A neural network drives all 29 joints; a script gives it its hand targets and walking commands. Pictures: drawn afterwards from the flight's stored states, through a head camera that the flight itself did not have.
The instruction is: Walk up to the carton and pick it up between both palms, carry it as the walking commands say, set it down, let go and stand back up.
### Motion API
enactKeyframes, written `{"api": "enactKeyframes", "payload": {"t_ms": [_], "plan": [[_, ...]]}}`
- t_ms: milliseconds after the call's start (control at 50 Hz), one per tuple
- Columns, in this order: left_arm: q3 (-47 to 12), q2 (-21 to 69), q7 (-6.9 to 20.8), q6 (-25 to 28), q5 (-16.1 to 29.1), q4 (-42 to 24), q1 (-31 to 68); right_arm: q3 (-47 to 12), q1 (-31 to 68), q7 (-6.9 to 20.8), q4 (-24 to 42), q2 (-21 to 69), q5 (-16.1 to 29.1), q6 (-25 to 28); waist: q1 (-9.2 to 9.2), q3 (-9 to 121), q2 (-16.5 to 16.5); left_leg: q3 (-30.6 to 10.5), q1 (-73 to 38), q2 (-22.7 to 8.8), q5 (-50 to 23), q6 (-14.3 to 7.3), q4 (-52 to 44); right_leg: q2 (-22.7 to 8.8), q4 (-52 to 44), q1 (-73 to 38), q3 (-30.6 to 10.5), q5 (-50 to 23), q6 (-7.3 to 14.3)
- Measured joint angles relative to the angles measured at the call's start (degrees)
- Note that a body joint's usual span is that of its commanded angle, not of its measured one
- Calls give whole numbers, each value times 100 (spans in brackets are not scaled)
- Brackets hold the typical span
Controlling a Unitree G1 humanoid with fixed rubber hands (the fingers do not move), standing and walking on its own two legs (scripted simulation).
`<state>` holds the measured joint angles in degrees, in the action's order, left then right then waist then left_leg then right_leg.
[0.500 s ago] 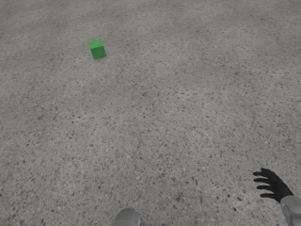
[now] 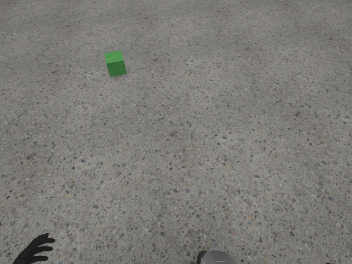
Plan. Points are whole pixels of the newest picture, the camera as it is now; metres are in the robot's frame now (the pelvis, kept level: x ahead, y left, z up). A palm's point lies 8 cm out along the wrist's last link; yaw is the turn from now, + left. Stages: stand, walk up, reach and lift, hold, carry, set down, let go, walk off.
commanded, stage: walk up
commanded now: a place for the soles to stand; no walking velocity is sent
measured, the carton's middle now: (115, 63) +1.89 +0.50 -0.69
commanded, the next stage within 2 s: none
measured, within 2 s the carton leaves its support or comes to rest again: neither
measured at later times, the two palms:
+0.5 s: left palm (12, 214) +0.27 +0.42 -0.08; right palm (235, 114) +0.55 -0.22 -0.05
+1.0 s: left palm (40, 109) +0.61 +0.45 -0.04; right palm (223, 87) +0.74 -0.22 -0.08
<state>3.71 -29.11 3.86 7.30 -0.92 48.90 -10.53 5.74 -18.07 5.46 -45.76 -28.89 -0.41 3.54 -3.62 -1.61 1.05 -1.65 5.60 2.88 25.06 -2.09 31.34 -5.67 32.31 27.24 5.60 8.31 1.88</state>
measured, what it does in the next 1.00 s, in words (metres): walks ahead: left foot, then right foot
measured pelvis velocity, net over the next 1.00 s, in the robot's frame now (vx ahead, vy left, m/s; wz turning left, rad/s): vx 0.58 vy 0.09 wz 0.19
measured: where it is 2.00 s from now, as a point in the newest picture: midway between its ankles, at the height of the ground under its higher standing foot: (136, 136)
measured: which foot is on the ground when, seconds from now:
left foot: down 0.00-0.00, up 0.02-0.40, down 0.42-0.84, up 0.86-1.00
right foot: down 0.00-0.42, up 0.44-0.80, down 0.82-1.00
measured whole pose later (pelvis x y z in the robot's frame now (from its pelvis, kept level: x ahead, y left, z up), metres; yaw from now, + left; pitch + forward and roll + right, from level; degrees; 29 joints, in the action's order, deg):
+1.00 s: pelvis +0.58 +0.09 +0.01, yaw +11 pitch -1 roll -1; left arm 4.3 -28.2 2.6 6.9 -0.6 44.7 -14.4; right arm 3.8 -14.4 3.9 -46.2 -27.7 -0.8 3.9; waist 0.9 -2.3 -3.8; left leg -0.3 28.9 -3.8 20.1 -0.2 57.5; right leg -3.4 31.6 17.6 8.9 13.1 2.2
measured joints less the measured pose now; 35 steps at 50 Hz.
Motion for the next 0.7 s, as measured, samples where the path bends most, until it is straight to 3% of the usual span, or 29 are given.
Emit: {"api": "enactKeyframes", "payload": {"t_ms": [40,80,120,180,240,340,400,420,440,460,480,520,580,700], "plan": [[57,-1,-85,80,-16,-99,87,-7,55,-76,-57,-32,13,13,91,-38,-164,-163,600,-42,190,-92,1632,47,427,-7,146,6,30],[46,59,-131,80,0,-193,57,-47,178,-127,-122,-43,21,-2,196,-52,-361,-263,1300,-85,-114,-82,2997,85,548,-256,336,391,44],[31,108,-154,80,2,-212,-60,-93,321,-100,-176,-45,19,-4,315,-8,-507,-182,1859,-266,-515,45,3393,122,264,-676,504,537,24],[40,76,-150,115,-1,-135,-323,-127,571,25,-165,0,-19,-28,483,80,-555,-88,2439,-540,-875,243,2780,147,-315,-1280,668,561,-36],[100,-36,-134,143,-2,-21,-614,-139,891,155,-72,51,-38,-58,609,85,-497,-84,2766,-685,-1380,269,1752,133,-769,-1787,761,632,-125],[136,-175,-131,67,15,118,-953,-133,1504,291,72,122,-4,-113,722,20,-406,213,2741,-761,-2164,157,303,72,-1128,-2506,913,979,-380],[109,-227,-174,-20,36,143,-1071,-126,1740,296,154,151,-22,-134,790,55,-291,456,2398,-629,-1960,-14,-83,-85,-944,-2778,951,1418,-517],[87,-233,-190,-55,52,134,-1113,-118,1768,263,188,125,-53,-116,805,75,-267,503,2198,-551,-1788,-103,-196,-178,-605,-2749,927,1652,-468],[56,-213,-217,-92,78,126,-1099,-87,1782,198,212,105,-99,-81,784,49,-230,541,2179,-484,-1960,-144,-68,-338,111,-2528,861,1840,-328],[25,-153,-232,-121,99,100,-1026,-64,1744,116,232,98,-93,-46,748,5,-213,543,2228,-432,-1870,-141,220,-349,1092,-2137,529,1914,-196],[-10,-95,-246,-134,107,52,-942,-62,1655,42,230,113,-38,-19,732,-30,-181,541,2186,-395,-1694,-130,371,-247,2014,-1700,128,1840,-92],[-75,-15,-241,-118,139,-31,-791,-91,1394,-73,172,184,56,16,690,-74,-55,563,1873,-312,-1448,-103,264,-132,3077,-965,-299,1421,26],[-132,82,-172,-107,137,-118,-679,-144,973,-152,78,262,74,70,550,-86,116,613,1300,-194,-1375,-103,-210,-205,2937,-196,-427,1049,-9],[-81,148,11,-194,16,-104,-460,-86,287,-132,37,185,13,161,217,-138,171,666,398,-109,-923,-93,-608,-293,1111,442,-253,308,-80]]}}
